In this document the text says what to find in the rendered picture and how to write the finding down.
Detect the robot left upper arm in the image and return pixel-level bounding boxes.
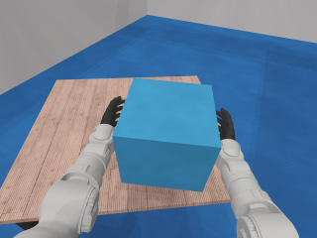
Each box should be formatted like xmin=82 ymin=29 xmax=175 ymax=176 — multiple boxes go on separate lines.
xmin=13 ymin=179 xmax=100 ymax=238

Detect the table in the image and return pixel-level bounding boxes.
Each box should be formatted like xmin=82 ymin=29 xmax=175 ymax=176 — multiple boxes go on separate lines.
xmin=0 ymin=75 xmax=232 ymax=230

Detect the carton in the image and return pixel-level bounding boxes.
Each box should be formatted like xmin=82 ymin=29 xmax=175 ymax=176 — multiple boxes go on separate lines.
xmin=112 ymin=77 xmax=222 ymax=192

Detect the robot right upper arm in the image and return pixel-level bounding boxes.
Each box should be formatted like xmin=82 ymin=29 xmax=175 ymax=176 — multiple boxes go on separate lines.
xmin=236 ymin=213 xmax=298 ymax=238

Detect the right robot hand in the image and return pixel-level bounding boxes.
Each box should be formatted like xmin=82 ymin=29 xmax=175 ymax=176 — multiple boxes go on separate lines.
xmin=215 ymin=108 xmax=236 ymax=141

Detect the right robot forearm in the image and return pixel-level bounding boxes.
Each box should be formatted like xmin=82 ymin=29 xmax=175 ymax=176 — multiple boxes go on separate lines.
xmin=215 ymin=139 xmax=299 ymax=238

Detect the left robot hand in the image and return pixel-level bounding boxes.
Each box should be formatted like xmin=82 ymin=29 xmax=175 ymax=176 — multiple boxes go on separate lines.
xmin=100 ymin=96 xmax=126 ymax=128

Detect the left robot forearm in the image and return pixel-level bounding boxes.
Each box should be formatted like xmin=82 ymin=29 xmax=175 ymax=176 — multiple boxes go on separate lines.
xmin=39 ymin=124 xmax=115 ymax=222

